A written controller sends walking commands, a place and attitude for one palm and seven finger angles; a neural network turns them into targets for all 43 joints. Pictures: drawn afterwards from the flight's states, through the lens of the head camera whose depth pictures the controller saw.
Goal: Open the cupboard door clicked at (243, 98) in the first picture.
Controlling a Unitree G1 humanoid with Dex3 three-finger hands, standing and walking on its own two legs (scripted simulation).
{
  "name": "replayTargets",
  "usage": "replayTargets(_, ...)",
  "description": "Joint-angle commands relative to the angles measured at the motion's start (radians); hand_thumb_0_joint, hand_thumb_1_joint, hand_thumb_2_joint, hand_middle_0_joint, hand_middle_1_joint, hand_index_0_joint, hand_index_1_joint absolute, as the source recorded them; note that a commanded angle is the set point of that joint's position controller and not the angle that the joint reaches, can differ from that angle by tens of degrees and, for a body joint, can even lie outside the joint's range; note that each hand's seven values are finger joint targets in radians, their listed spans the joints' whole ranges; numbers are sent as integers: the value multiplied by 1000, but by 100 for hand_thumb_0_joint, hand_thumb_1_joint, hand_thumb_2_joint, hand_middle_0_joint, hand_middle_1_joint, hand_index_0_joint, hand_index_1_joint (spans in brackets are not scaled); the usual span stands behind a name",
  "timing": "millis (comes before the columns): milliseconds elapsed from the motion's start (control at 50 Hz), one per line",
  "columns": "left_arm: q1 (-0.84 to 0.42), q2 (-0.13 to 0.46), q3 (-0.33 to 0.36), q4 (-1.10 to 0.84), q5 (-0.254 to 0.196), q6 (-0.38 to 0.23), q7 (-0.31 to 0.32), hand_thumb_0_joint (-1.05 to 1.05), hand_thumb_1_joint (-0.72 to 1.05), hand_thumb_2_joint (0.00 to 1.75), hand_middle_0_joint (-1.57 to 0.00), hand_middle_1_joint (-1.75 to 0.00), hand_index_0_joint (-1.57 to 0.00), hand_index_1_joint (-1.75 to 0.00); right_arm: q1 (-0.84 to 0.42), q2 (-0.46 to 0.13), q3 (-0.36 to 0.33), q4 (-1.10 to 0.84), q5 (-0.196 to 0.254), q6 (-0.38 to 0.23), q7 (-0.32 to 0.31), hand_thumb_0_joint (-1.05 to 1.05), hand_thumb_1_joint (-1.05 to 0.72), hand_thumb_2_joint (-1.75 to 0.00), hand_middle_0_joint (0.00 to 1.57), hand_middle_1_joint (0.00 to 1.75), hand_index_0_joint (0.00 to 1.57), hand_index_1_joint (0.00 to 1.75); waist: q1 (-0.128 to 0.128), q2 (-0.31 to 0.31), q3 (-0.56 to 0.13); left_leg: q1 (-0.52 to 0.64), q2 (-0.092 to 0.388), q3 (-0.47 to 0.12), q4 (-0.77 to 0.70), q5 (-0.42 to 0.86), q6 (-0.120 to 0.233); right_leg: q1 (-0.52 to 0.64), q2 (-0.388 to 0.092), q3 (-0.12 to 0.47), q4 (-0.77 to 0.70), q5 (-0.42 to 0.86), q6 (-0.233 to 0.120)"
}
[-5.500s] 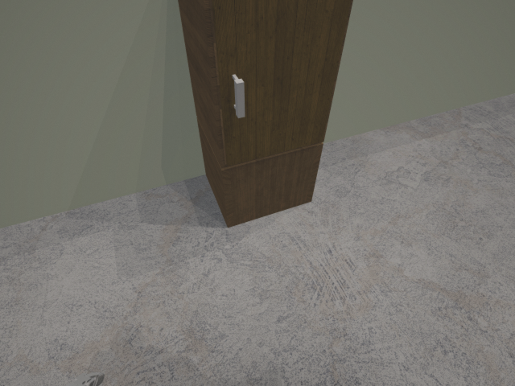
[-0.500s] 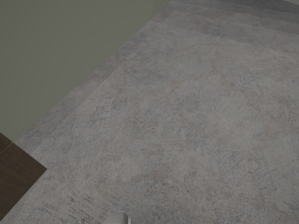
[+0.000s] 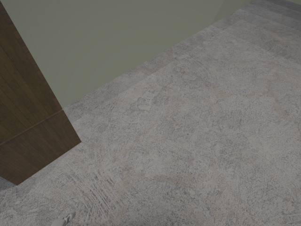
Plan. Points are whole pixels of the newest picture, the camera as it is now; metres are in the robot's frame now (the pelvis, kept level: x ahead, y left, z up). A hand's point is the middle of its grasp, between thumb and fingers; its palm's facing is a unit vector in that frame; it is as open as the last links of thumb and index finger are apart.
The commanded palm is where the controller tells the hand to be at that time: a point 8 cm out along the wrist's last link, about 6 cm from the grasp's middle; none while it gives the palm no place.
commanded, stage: turn to face it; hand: left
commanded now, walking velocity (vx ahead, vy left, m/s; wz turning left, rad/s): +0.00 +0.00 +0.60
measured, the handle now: out of the picture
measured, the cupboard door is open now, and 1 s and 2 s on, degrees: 0 0 0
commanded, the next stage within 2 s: take the last steps up to it in 1.10 s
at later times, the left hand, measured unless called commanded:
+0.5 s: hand out of the picture -0.04 +0.26 -0.19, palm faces +0.35 -0.91 -0.24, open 7.4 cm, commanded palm none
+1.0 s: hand out of the picture -0.04 +0.23 -0.14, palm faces +0.56 -0.79 -0.27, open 7.4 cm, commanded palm none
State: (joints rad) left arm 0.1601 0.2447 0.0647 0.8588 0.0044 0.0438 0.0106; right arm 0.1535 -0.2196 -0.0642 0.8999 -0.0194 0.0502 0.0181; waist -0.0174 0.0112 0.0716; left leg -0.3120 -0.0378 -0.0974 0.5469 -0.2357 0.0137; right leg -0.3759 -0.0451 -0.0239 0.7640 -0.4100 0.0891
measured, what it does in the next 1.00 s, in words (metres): steps on the spot, turning left: right foot, then left foot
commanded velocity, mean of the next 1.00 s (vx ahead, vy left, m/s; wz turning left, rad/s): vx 0.00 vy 0.00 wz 0.53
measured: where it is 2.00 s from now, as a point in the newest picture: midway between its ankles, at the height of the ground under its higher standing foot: outside the picture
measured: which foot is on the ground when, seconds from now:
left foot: down 0.00-0.04, up 0.06-0.38, down 0.40-0.94, up 0.96-1.00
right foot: up 0.00-0.04, down 0.06-0.40, up 0.42-0.92, down 0.94-1.00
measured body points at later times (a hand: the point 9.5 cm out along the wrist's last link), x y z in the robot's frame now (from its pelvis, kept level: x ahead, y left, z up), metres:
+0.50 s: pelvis -0.03 +0.03 -0.01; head +0.00 +0.08 +0.44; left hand -0.06 +0.31 -0.17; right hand +0.14 -0.20 -0.13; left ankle -0.04 +0.12 -0.73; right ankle +0.00 -0.13 -0.68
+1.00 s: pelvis -0.03 -0.01 +0.00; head -0.01 -0.01 +0.45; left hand -0.07 +0.27 -0.12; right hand +0.16 -0.19 -0.16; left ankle -0.06 +0.11 -0.70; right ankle +0.04 -0.11 -0.74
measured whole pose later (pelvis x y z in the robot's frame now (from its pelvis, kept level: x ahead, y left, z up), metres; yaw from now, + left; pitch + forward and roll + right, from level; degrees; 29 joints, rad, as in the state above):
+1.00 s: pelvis -0.03 -0.01 +0.00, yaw +35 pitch -1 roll +0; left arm 0.15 0.19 0.03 0.86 0.01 0.02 0.02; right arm 0.23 -0.24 -0.09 0.94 -0.02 0.07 0.01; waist -0.04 0.05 0.04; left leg -0.45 -0.09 -0.12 0.85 -0.42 -0.01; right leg -0.24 -0.03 -0.05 0.55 -0.29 0.00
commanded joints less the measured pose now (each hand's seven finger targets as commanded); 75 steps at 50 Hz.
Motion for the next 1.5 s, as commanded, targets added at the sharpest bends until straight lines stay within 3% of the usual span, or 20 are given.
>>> replayTargets(0,140,127,33,-56,5,-43,16,0,90,90,-20,-30,-20,-30,-40,-192,-60,-98,6,-21,-13,0,-90,-90,20,30,20,30,63,66,-139,-97,148,-225,-2,208,68,294,-33,30,-359,186,-26)
replayTargets(40,128,259,48,-79,23,-45,22,0,90,90,-20,-30,-20,-30,-14,-120,-52,-130,4,-20,-7,0,-90,-90,20,30,20,30,62,-293,-134,-308,-31,31,436,-348,-50,305,-462,394,-514,215,-216)
replayTargets(140,-20,139,20,-101,24,-50,26,0,90,90,-20,-30,-20,-30,17,-113,-50,-66,-3,7,16,0,-90,-90,20,30,20,30,-3,-178,-36,-248,63,82,656,-172,-76,154,-290,49,-442,322,-193)
replayTargets(280,81,204,44,-45,31,-36,22,0,90,90,-20,-30,-20,-30,-51,-85,-29,-85,10,-5,19,0,-90,-90,20,30,20,30,60,-242,-79,-107,63,192,257,-243,-73,249,-340,-39,-354,488,-202)
replayTargets(340,79,205,49,-39,18,-25,14,0,90,90,-20,-30,-20,-30,42,-113,-31,-67,6,-20,13,0,-90,-90,20,30,20,30,16,-192,-134,68,47,216,-30,-40,-56,212,-304,-125,-193,492,-122)
replayTargets(360,82,175,45,-48,9,-19,10,0,90,90,-20,-30,-20,-30,102,-177,-48,-53,4,-31,12,0,-90,-90,20,30,20,30,-21,-47,-176,236,120,112,-140,111,-26,80,-264,-156,-32,367,-69)
replayTargets(380,63,99,28,-90,4,-15,1,0,90,90,-20,-30,-20,-30,156,-297,-75,-58,-1,-37,8,0,-90,-90,20,30,20,30,-49,303,-173,357,393,-255,-183,450,87,-213,-120,-178,197,-163,15)
replayTargets(400,-18,96,17,-114,14,-6,9,0,90,90,-20,-30,-20,-30,226,-324,-81,-24,0,-35,-2,0,-90,-90,20,30,20,30,-93,285,-186,303,463,-322,-196,495,177,-239,-97,-61,339,-267,6)
replayTargets(520,18,100,30,-28,10,-10,-2,0,90,90,-20,-30,-20,-30,42,-200,-39,-55,-2,-48,-30,0,-90,-90,20,30,20,30,0,120,-129,176,267,-138,-206,364,136,-176,-79,15,366,15,5)
replayTargets(720,-59,84,19,-61,4,-15,12,0,90,90,-20,-30,-20,-30,105,-205,-55,-27,-5,-34,-29,0,-90,-90,20,30,20,30,-34,121,-137,224,255,-288,-190,367,169,-125,-17,38,136,-33,5)
replayTargets(860,66,89,19,-40,-2,-29,24,0,90,90,-20,-30,-20,-30,42,-183,-56,-51,0,-20,-21,0,-90,-90,20,30,20,30,30,119,-141,-3,167,-313,-124,259,104,227,28,12,-273,141,-31)
replayTargets(920,84,238,40,-57,21,-42,30,0,90,90,-20,-30,-20,-30,46,-104,-49,-92,5,-20,-13,0,-90,-90,20,30,20,30,48,-254,-119,-280,-50,5,368,-327,-46,298,-445,406,-522,219,-239)
replayTargets(1020,-26,125,18,-61,22,-53,29,0,90,90,-20,-30,-20,-30,70,-96,-45,-29,-3,7,3,0,-90,-90,20,30,20,30,-14,-165,-16,-204,38,50,627,-166,-64,111,-256,118,-459,328,-209)
replayTargets(1140,120,183,32,16,32,-47,23,0,90,90,-20,-30,-20,-30,-35,-64,-19,-38,9,-4,-1,0,-90,-90,20,30,20,30,64,-229,-47,-109,32,137,288,-248,-69,223,-272,85,-394,510,-229)
replayTargets(1220,129,180,32,54,21,-42,21,0,90,90,-20,-30,-20,-30,60,-60,-2,8,9,-28,-12,0,-90,-90,20,30,20,30,24,-225,-129,114,13,178,-47,-79,-55,219,-239,43,-306,471,-157)
replayTargets(1240,118,159,26,56,12,-37,17,0,90,90,-20,-30,-20,-30,106,-89,-5,24,6,-39,-12,0,-90,-90,20,30,20,30,2,-154,-143,238,43,150,-164,-14,-41,128,-207,3,-247,288,-114)
replayTargets(1280,92,44,-2,9,14,-33,0,0,90,90,-20,-30,-20,-30,193,-254,-35,32,-8,-47,-16,0,-90,-90,20,30,20,30,-42,286,-110,352,399,-285,-311,-101,109,-216,-29,-120,111,-188,-32)
replayTargets(1300,13,64,-4,8,23,-26,5,0,90,90,-20,-30,-20,-30,221,-241,-36,57,-12,-53,-29,0,-90,-90,20,30,20,30,-81,302,-61,262,416,-351,-372,-217,157,-250,-47,-40,228,-190,-40)
replayTargets(1380,82,52,-5,98,25,-44,-30,0,90,90,-20,-30,-20,-30,119,-128,2,58,-3,-79,-42,0,-90,-90,20,30,20,30,3,149,19,149,283,-161,-385,-195,138,-193,-69,-22,296,37,-54)
replayTargets(1480,70,24,-15,113,23,-49,-30,0,90,90,-20,-30,-20,-30,211,-106,-2,111,3,-97,-47,0,-90,-90,20,30,20,30,-12,103,5,246,290,-123,-379,-40,167,-211,-65,-34,173,76,-37)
